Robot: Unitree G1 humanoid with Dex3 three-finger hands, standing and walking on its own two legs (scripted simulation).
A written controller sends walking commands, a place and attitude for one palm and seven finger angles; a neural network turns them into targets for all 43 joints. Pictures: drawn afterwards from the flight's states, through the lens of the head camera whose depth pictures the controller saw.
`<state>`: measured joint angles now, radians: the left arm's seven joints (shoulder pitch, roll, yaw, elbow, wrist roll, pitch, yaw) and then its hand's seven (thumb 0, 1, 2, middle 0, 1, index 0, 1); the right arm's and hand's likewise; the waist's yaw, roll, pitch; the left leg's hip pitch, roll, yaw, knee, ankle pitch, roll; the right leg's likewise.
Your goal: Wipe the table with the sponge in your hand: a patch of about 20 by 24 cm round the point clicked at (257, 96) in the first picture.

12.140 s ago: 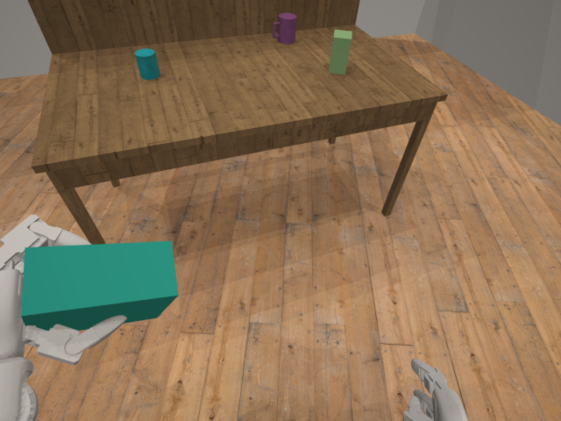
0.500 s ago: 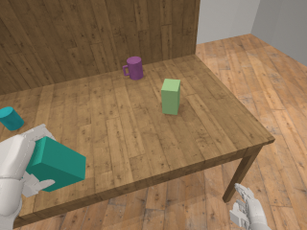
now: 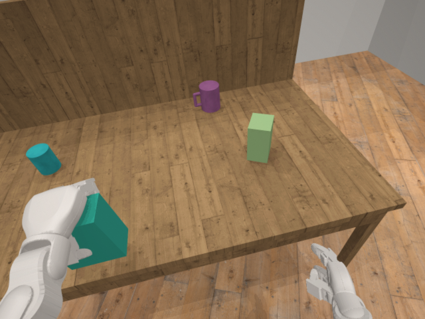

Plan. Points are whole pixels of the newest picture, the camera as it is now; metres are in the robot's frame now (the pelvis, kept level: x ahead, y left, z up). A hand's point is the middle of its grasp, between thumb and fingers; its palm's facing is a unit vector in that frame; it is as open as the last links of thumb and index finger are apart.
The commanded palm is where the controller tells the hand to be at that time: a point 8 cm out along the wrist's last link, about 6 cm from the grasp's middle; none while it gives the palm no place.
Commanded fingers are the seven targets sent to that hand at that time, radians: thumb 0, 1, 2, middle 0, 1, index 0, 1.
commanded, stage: turn the palm down, sponge in hand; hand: left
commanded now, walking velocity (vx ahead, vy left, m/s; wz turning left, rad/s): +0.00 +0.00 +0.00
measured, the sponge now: (90, 238) +0.22 +0.29 +0.04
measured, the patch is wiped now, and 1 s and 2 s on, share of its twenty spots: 0.00 0.00 0.00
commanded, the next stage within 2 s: move the sponge above the wiping area in 0.46 s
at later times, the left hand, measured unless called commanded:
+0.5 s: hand (84, 220) +0.23 +0.28 +0.09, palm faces +0.02 -0.07 -1.00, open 10.3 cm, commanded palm +0.20 +0.27 +0.16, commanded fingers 0.00 0.10 1.30 -1.20 -1.60 -1.20 -1.60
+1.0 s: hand (91, 221) +0.24 +0.28 +0.07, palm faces -0.02 -0.07 -1.00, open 10.3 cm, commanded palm +0.22 +0.27 +0.14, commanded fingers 0.00 0.10 1.30 -1.20 -1.60 -1.20 -1.60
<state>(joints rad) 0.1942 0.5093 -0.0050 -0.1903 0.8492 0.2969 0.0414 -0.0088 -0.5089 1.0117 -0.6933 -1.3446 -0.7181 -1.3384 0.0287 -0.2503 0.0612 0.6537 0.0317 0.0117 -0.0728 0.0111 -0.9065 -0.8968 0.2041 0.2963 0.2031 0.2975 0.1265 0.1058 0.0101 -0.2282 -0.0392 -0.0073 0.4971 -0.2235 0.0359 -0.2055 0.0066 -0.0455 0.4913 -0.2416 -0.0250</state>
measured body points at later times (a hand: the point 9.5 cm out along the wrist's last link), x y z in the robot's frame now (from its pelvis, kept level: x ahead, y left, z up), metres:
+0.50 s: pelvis +0.01 -0.01 +0.00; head +0.01 -0.05 +0.45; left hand +0.22 +0.28 +0.15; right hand +0.26 -0.20 -0.08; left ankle +0.03 +0.10 -0.74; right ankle +0.02 -0.11 -0.74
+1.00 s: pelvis +0.01 -0.02 +0.00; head +0.02 -0.05 +0.45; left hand +0.23 +0.28 +0.13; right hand +0.25 -0.23 -0.08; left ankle +0.03 +0.10 -0.74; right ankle +0.02 -0.11 -0.74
